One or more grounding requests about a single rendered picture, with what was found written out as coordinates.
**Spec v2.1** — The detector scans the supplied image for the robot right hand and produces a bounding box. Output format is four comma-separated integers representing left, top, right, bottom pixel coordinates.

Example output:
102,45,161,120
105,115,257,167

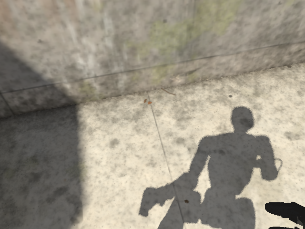
265,202,305,229

